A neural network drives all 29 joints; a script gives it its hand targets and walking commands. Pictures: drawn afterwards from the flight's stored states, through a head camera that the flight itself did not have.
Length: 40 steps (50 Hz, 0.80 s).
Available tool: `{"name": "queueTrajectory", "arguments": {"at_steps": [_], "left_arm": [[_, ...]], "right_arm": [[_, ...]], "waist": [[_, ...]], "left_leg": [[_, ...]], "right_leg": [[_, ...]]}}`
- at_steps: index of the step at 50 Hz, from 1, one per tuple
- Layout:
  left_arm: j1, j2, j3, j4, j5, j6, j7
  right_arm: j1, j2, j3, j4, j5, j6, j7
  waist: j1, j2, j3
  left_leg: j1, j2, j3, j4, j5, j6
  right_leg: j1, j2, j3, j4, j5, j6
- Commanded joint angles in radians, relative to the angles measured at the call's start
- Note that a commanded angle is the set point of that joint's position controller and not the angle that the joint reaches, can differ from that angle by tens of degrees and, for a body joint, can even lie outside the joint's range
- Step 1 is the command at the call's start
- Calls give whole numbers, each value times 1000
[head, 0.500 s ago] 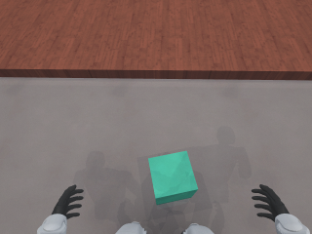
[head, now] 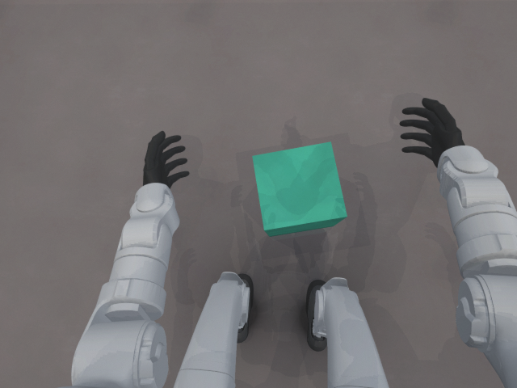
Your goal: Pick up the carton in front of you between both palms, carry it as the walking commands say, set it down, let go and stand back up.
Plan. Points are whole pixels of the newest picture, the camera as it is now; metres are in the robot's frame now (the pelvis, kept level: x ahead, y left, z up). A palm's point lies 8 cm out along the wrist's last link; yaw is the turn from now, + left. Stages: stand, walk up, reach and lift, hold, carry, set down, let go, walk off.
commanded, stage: reach and lift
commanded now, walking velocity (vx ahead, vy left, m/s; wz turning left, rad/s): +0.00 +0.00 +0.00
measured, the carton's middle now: (296, 194) +0.47 -0.02 -0.54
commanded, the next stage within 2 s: none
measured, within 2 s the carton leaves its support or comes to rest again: leaves its support in 1.88 s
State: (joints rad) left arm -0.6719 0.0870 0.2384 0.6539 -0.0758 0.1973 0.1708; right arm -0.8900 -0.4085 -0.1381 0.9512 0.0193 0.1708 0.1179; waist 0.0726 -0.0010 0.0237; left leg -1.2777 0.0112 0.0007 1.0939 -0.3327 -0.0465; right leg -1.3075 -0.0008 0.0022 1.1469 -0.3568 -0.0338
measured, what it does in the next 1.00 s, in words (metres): lowers itself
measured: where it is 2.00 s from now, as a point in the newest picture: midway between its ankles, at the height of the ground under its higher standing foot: (277, 323)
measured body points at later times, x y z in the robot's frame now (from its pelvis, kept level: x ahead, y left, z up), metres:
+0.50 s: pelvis +0.01 +0.00 -0.09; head +0.32 -0.03 +0.23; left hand +0.46 +0.18 -0.24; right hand +0.53 -0.20 -0.24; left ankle +0.09 +0.15 -0.63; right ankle +0.08 -0.10 -0.63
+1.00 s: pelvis -0.05 +0.01 -0.27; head +0.31 -0.01 +0.00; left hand +0.46 +0.19 -0.44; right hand +0.51 -0.19 -0.45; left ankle +0.09 +0.15 -0.63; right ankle +0.08 -0.10 -0.63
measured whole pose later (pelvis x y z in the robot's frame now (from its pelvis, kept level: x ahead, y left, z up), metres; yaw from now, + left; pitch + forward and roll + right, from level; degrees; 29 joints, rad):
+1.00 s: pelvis -0.05 +0.01 -0.27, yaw +4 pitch +39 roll +5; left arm -1.28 0.14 0.21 0.99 -0.21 0.07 0.23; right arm -1.46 -0.54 0.03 1.26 0.18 0.05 0.03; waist 0.06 0.05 0.27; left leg -2.24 -0.04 0.02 2.03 -0.48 -0.06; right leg -2.28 -0.02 0.05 2.09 -0.50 -0.02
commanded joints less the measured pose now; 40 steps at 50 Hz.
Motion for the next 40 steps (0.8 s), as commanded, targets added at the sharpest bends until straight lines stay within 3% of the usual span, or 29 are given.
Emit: {"name": "queueTrajectory", "arguments": {"at_steps": [1,7,11,17,22,27,34,40], "left_arm": [[-325,71,48,-80,9,2,21],[-472,37,138,-41,59,8,36],[-464,2,197,-24,117,-21,18],[-396,-40,240,16,169,-103,-22],[-360,-29,220,61,149,-155,-25],[-373,13,118,27,45,-189,3],[-458,67,1,-37,-83,-170,51],[-600,82,-12,40,-106,-129,78]], "right_arm": [[-414,-159,-19,-36,-6,-3,6],[-607,-176,-29,68,-49,4,8],[-616,-137,-59,87,-96,-15,7],[-536,-43,-105,90,-148,-69,-14],[-465,-25,-94,77,-116,-106,-50],[-483,-95,-37,-6,-31,-137,-84],[-606,-194,73,-86,108,-135,-94],[-709,-226,114,53,149,-107,-87]], "waist": [[18,-113,-762],[37,-147,-915],[41,-162,-947],[20,-169,-928],[3,-150,-940],[-28,-139,-1110],[-28,-154,-1237],[-21,-147,-1037]], "left_leg": [[160,-65,70,-67,-16,-20],[112,-79,97,-24,7,-27],[36,-90,105,-9,70,-27],[-195,-98,103,98,161,-36],[-330,-99,98,249,199,-44],[-394,-104,90,411,285,-46],[-338,-95,85,593,227,-38],[-394,-76,87,691,7,-25]], "right_leg": [[454,28,60,-150,-16,22],[448,32,71,-133,-14,30],[436,40,69,-100,116,36],[316,39,85,44,351,40],[137,39,90,203,431,44],[104,35,84,386,538,36],[-4,27,43,562,333,35],[-216,0,35,627,25,31]]}}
